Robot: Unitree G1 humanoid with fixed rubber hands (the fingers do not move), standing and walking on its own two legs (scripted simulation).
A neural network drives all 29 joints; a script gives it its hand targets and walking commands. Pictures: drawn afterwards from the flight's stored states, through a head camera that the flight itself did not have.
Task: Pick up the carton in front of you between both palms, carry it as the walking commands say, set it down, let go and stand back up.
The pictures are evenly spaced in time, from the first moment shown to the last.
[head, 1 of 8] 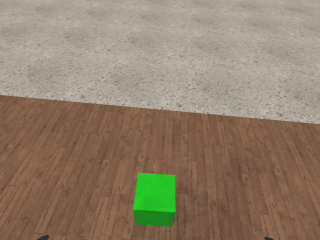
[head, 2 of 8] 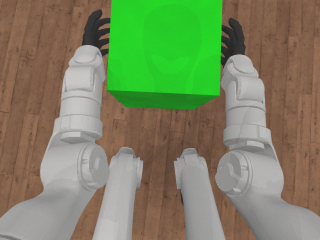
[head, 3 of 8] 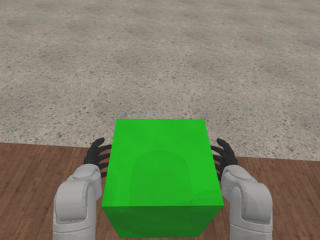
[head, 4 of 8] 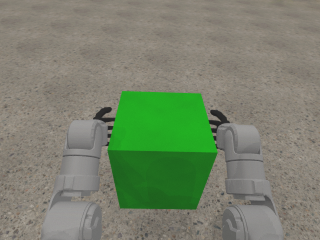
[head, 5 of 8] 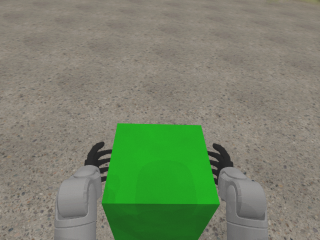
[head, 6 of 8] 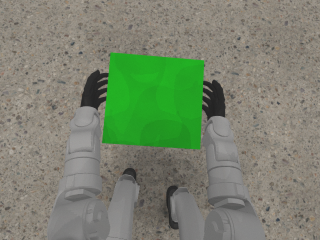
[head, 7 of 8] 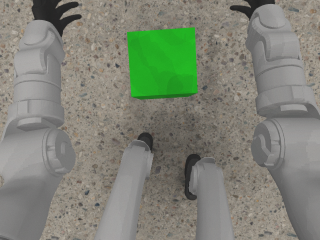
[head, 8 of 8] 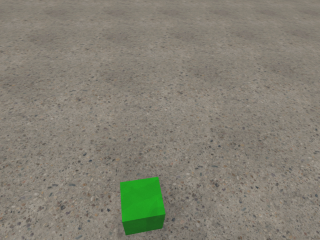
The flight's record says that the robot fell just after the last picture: no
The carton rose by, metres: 0.70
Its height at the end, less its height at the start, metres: -0.08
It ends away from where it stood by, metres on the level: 2.95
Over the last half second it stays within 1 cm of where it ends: yes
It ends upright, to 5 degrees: yes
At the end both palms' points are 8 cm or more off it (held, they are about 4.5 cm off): yes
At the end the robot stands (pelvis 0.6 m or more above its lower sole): yes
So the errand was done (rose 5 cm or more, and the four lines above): yes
